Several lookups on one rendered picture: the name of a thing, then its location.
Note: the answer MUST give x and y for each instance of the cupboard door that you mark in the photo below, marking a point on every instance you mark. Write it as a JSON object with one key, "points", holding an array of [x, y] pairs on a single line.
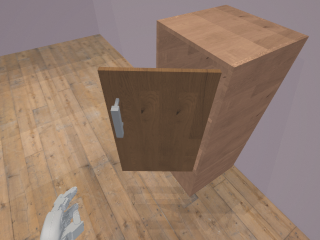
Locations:
{"points": [[164, 113]]}

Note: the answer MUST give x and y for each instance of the handle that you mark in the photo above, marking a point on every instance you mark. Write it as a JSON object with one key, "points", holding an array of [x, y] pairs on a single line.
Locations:
{"points": [[117, 120]]}

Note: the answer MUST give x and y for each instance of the left robot hand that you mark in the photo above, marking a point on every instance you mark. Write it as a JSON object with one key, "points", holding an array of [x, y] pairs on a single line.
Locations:
{"points": [[57, 224]]}

